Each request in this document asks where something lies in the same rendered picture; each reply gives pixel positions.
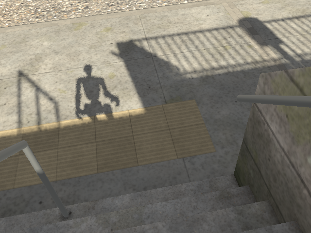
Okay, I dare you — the stairs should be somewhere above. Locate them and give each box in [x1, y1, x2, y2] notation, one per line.
[0, 174, 302, 233]

